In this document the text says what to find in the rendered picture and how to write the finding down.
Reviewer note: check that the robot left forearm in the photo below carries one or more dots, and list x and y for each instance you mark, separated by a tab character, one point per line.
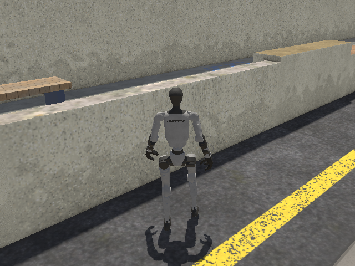
150	145

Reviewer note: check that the left robot upper arm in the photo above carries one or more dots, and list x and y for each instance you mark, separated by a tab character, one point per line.
156	126

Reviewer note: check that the robot head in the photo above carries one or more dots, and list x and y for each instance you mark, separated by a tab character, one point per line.
176	95

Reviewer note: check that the robot right hand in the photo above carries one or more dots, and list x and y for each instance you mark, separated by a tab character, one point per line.
208	161

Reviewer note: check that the right robot upper arm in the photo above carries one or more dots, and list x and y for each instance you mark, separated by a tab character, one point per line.
196	125

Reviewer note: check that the robot right forearm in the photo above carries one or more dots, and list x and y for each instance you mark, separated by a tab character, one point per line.
205	148

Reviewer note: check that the robot left hand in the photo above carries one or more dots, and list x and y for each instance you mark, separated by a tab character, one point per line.
148	154

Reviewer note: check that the left robot thigh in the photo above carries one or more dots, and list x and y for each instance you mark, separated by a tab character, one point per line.
164	167

